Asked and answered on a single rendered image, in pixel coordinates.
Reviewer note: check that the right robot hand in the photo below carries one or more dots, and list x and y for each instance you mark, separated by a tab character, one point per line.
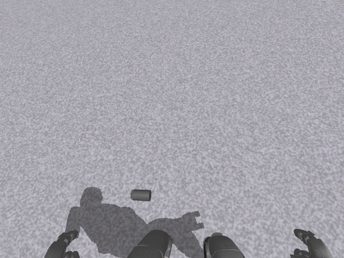
316	247

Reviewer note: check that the can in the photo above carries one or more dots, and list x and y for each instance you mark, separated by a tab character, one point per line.
143	195

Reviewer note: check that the left robot hand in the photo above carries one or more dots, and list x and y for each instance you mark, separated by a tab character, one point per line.
58	248

